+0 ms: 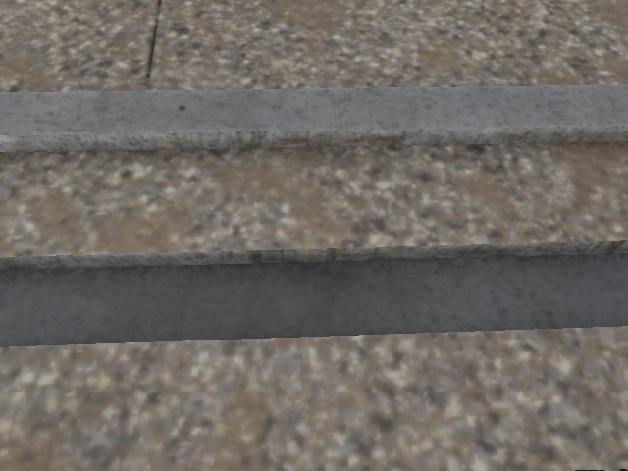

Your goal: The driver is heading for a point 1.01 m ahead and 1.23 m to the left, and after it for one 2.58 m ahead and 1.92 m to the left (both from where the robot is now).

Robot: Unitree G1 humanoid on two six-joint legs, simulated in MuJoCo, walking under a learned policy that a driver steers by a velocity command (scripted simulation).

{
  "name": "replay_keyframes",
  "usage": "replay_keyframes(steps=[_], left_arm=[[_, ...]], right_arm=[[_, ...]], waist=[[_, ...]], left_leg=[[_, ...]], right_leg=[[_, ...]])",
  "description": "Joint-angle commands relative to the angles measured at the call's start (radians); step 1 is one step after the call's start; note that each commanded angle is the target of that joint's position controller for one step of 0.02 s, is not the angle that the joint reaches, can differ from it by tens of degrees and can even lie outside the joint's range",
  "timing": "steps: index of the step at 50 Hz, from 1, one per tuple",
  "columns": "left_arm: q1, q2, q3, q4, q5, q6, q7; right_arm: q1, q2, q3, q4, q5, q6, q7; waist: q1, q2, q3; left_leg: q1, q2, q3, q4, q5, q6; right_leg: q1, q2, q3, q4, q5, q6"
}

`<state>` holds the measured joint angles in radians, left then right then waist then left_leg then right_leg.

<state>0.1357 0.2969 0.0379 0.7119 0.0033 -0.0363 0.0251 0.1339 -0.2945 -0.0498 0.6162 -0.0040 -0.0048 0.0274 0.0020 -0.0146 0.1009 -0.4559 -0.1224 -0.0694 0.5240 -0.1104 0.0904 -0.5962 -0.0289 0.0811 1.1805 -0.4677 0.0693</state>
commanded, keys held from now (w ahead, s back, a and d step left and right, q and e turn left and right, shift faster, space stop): q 0.86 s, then w+q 0.14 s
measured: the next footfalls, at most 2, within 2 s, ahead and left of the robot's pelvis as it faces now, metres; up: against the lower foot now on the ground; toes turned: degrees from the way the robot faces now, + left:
right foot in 0.26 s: +0.16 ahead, -0.17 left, +0.00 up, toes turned +16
left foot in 0.66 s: +0.04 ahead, +0.08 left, +0.00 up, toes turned +25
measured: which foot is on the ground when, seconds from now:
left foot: down 0.00-0.26, up 0.28-0.64, down 0.66-1.00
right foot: up 0.00-0.24, down 0.26-0.66, up 0.68-1.00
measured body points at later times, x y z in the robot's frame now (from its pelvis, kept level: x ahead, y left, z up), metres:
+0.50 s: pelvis +0.06 -0.06 +0.01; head +0.10 -0.06 +0.46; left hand +0.13 +0.25 -0.07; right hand +0.29 -0.29 -0.09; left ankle +0.02 +0.07 -0.66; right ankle +0.12 -0.18 -0.73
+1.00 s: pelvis +0.05 -0.02 +0.01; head +0.06 +0.01 +0.46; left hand +0.04 +0.31 -0.08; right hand +0.33 -0.17 -0.06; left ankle +0.01 +0.06 -0.73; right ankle +0.15 -0.14 -0.69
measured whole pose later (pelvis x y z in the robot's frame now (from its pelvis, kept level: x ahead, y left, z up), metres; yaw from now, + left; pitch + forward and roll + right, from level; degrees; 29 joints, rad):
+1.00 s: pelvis +0.05 -0.02 +0.01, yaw +36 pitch +3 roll -2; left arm 0.12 0.30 0.08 0.68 -0.01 -0.01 0.01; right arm 0.22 -0.30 -0.06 0.61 0.01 0.03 -0.03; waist -0.02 -0.02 0.01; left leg -0.30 -0.08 -0.17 0.49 -0.23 0.06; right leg -0.44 0.03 0.07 0.76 -0.36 0.06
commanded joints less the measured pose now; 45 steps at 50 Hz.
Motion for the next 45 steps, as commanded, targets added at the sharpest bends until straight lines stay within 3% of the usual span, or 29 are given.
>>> replay_keyframes(steps=[1,4,9,12,13,14,15,16,17,19,21,24,26,29,31,32,33,34,35,36,37,38,39,41,43,45], left_arm=[[0.113,0.114,0.033,-0.042,0.018,0.016,0.023],[0.071,0.081,0.022,-0.05,0.011,0.016,0.019],[-0.009,0.073,0.022,-0.086,0.0,0.01,0.006],[0.05,0.088,0.039,-0.075,-0.003,-0.003,-0.006],[0.074,0.149,0.058,-0.077,0.01,-0.003,-0.002],[0.037,0.239,0.078,-0.093,0.035,0.014,0.005],[0.062,0.199,0.076,-0.093,0.05,0.016,0.002],[0.03,0.15,0.064,-0.111,0.044,0.017,0.006],[-0.014,0.114,0.055,-0.117,0.029,0.02,0.009],[-0.05,0.089,0.044,-0.126,0.009,0.027,0.015],[-0.035,0.096,0.048,-0.12,0.016,0.037,0.021],[0.002,0.128,0.064,-0.106,0.015,0.048,0.024],[-0.002,0.157,0.077,-0.103,0.008,0.051,0.018],[0.001,0.176,0.086,-0.092,-0.009,0.049,0.006],[-0.018,0.175,0.088,-0.086,-0.028,0.048,0.004],[0.016,0.148,0.082,-0.069,-0.031,0.046,0.002],[0.053,0.1,0.071,-0.064,-0.009,0.043,-0.003],[-0.002,0.05,0.048,-0.134,0.036,0.038,-0.004],[-0.104,0.101,0.064,-0.149,0.019,0.03,0.007],[-0.108,0.122,0.072,-0.144,-0.001,0.033,0.01],[-0.082,0.122,0.077,-0.124,0.0,0.038,0.016],[-0.065,0.128,0.081,-0.112,0.008,0.042,0.023],[-0.048,0.126,0.083,-0.106,0.012,0.043,0.022],[-0.023,0.104,0.078,-0.098,0.005,0.04,0.014],[-0.042,0.084,0.068,-0.103,0.001,0.038,0.01],[-0.064,0.073,0.061,-0.109,-0.003,0.032,-0.001]], right_arm=[[0.0,-0.194,-0.062,-0.079,-0.008,0.002,-0.031],[-0.012,-0.181,-0.062,-0.076,0.011,0.021,-0.054],[0.011,-0.163,-0.063,-0.072,0.013,0.045,-0.059],[0.004,-0.141,-0.058,-0.075,0.026,0.052,-0.057],[0.043,-0.1,-0.047,-0.074,0.023,0.051,-0.055],[0.127,-0.065,-0.04,-0.08,0.023,0.044,-0.051],[0.092,-0.156,-0.065,-0.087,0.012,0.028,-0.047],[0.083,-0.205,-0.085,-0.069,0.019,0.028,-0.047],[0.093,-0.196,-0.088,-0.046,0.026,0.042,-0.052],[0.11,-0.144,-0.076,-0.034,0.024,0.067,-0.055],[0.074,-0.103,-0.062,-0.056,0.031,0.069,-0.052],[0.013,-0.079,-0.047,-0.091,0.028,0.062,-0.042],[0.006,-0.075,-0.041,-0.103,0.024,0.06,-0.031],[0.03,-0.1,-0.052,-0.102,0.025,0.064,-0.021],[0.092,-0.096,-0.059,-0.08,0.024,0.065,-0.015],[0.13,-0.108,-0.067,-0.065,0.021,0.065,-0.02],[0.163,-0.178,-0.089,-0.068,0.021,0.062,-0.031],[0.151,-0.305,-0.111,-0.096,0.006,0.057,-0.039],[0.189,-0.255,-0.098,-0.098,-0.031,0.034,-0.031],[0.151,-0.225,-0.082,-0.084,-0.032,0.018,-0.032],[0.09,-0.199,-0.076,-0.083,-0.01,0.012,-0.038],[0.047,-0.171,-0.066,-0.087,0.011,0.014,-0.044],[0.023,-0.161,-0.057,-0.089,0.016,0.018,-0.051],[0.022,-0.153,-0.052,-0.088,0.006,0.025,-0.06],[0.04,-0.158,-0.055,-0.08,0.008,0.028,-0.065],[0.075,-0.167,-0.06,-0.069,0.019,0.029,-0.068]], waist=[[0.026,0.072,-0.297],[0.016,0.077,-0.333],[-0.014,0.151,-0.264],[0.03,0.174,-0.23],[0.016,0.083,-0.245],[-0.055,-0.217,-0.222],[-0.008,-0.258,-0.23],[-0.009,-0.162,-0.21],[-0.023,-0.111,-0.18],[-0.027,-0.104,-0.147],[-0.008,-0.134,-0.136],[0.03,-0.172,-0.174],[0.037,-0.19,-0.192],[0.032,-0.205,-0.196],[-0.011,-0.186,-0.194],[-0.021,-0.146,-0.196],[-0.013,0.041,-0.199],[-0.002,0.362,-0.177],[-0.096,0.252,-0.24],[-0.063,0.19,-0.204],[-0.03,0.145,-0.179],[-0.014,0.141,-0.171],[0.002,0.151,-0.177],[0.012,0.151,-0.203],[-0.001,0.146,-0.2],[-0.025,0.154,-0.206]], left_leg=[[0.163,0.284,-0.319,-0.124,0.456,0.204],[0.166,0.242,-0.308,-0.099,0.384,0.157],[0.179,0.218,-0.394,-0.09,0.152,0.12],[0.154,0.174,-0.426,-0.031,0.083,0.067],[0.062,0.116,-0.367,0.082,-0.141,0.014],[-0.134,-0.057,-0.157,0.296,-0.494,-0.061],[-0.211,-0.019,-0.101,0.532,-0.549,-0.113],[-0.211,0.026,-0.101,0.648,-0.475,-0.134],[-0.206,0.041,-0.083,0.69,-0.411,-0.151],[-0.201,0.057,-0.048,0.759,-0.329,-0.18],[-0.189,0.076,0.013,0.666,-0.277,-0.191],[-0.138,0.123,0.042,0.488,-0.292,-0.197],[-0.049,0.139,0.072,0.373,-0.309,-0.18],[0.042,0.131,0.113,0.222,-0.281,-0.147],[0.156,0.106,0.148,0.021,-0.151,-0.099],[0.259,0.088,0.134,-0.075,-0.071,-0.068],[0.417,0.212,-0.066,-0.138,0.165,-0.012],[0.478,0.477,-0.443,-0.149,0.445,0.183],[0.421,0.51,-0.482,-0.179,0.387,0.282],[0.392,0.456,-0.39,-0.18,0.309,0.24],[0.365,0.394,-0.322,-0.171,0.244,0.179],[0.351,0.361,-0.289,-0.166,0.234,0.142],[0.315,0.334,-0.262,-0.163,0.278,0.132],[0.304,0.308,-0.243,-0.158,0.295,0.134],[0.325,0.293,-0.256,-0.151,0.247,0.13],[0.324,0.276,-0.303,-0.189,-0.099,0.131]], right_leg=[[0.052,0.001,0.009,-0.138,0.083,0.031],[0.088,0.027,0.021,-0.239,0.191,0.036],[0.136,0.06,0.036,-0.439,0.179,0.015],[0.312,0.051,0.018,-0.744,0.319,-0.031],[0.441,-0.103,0.125,-0.794,0.39,-0.089],[0.531,-0.328,0.349,-0.806,0.662,-0.24],[0.489,-0.418,0.478,-0.839,0.705,-0.352],[0.463,-0.373,0.386,-0.824,0.664,-0.336],[0.435,-0.297,0.279,-0.812,0.619,-0.285],[0.404,-0.231,0.156,-0.817,0.604,-0.254],[0.418,-0.193,0.074,-0.839,0.574,-0.251],[0.488,-0.226,0.042,-0.828,0.59,-0.273],[0.473,-0.25,0.02,-0.825,0.605,-0.279],[0.469,-0.276,0.007,-0.805,0.581,-0.272],[0.433,-0.265,-0.031,-0.741,0.534,-0.227],[0.372,-0.237,-0.073,-0.671,0.468,-0.173],[0.198,-0.16,-0.174,-0.468,0.268,-0.077],[-0.108,-0.003,-0.211,-0.206,-0.179,0.016],[-0.119,0.013,-0.044,-0.029,-0.223,0.012],[-0.126,-0.003,-0.016,0.023,-0.144,-0.004],[-0.122,-0.014,-0.008,0.007,-0.052,-0.01],[-0.117,-0.019,-0.003,-0.018,0.012,-0.006],[-0.071,-0.006,-0.011,-0.006,0.062,0.002],[-0.025,0.021,-0.023,-0.021,0.12,0.015],[-0.018,0.031,-0.021,-0.139,0.143,0.022],[0.011,0.037,-0.018,-0.276,0.164,0.018]])
Velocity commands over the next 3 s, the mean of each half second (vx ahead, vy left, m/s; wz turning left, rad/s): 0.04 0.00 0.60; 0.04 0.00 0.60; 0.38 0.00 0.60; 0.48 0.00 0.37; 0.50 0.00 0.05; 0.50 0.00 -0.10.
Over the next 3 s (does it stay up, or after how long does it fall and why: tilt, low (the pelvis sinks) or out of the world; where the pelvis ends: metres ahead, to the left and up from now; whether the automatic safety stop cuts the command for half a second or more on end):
stays up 0.53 0.88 0.01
